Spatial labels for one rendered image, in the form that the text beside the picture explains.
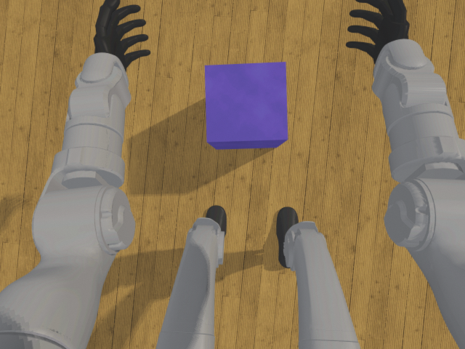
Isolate robot left upper arm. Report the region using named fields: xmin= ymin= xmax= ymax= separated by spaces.
xmin=0 ymin=185 xmax=135 ymax=349

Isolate robot right forearm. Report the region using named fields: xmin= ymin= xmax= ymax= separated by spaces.
xmin=372 ymin=39 xmax=465 ymax=183

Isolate robot left forearm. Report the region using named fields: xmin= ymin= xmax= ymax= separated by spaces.
xmin=32 ymin=52 xmax=132 ymax=250

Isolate robot right hand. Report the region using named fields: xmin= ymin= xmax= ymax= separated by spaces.
xmin=346 ymin=0 xmax=410 ymax=64

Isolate left robot foot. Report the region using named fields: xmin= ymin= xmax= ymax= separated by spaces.
xmin=206 ymin=205 xmax=227 ymax=235

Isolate robot right upper arm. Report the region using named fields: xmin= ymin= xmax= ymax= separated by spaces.
xmin=384 ymin=178 xmax=465 ymax=349

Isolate right robot thigh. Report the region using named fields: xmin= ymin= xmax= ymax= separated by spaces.
xmin=286 ymin=228 xmax=360 ymax=349

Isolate robot left hand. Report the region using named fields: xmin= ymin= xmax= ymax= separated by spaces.
xmin=94 ymin=0 xmax=150 ymax=71

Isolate carton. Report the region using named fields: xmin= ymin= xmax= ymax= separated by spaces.
xmin=205 ymin=62 xmax=288 ymax=150

